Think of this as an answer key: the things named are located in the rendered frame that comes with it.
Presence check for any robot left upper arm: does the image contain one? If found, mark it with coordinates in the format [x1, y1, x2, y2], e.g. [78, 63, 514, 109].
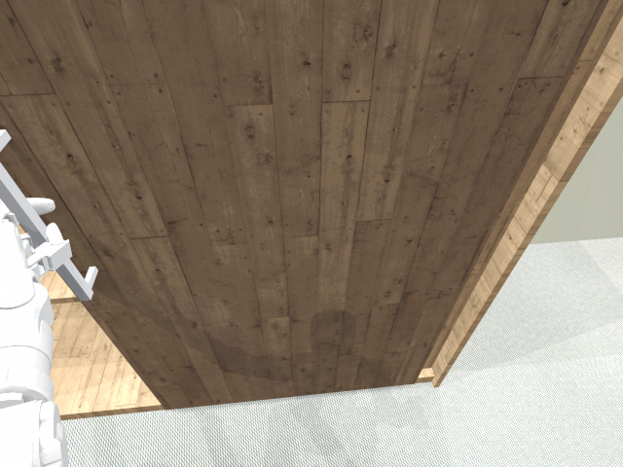
[0, 400, 69, 467]

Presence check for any handle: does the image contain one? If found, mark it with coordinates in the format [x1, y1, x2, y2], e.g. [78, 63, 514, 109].
[0, 129, 98, 301]

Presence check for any robot left hand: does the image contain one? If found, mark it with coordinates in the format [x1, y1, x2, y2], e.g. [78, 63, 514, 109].
[0, 198, 72, 278]

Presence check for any robot left forearm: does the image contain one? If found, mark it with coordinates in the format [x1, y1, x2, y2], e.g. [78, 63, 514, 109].
[0, 269, 55, 410]

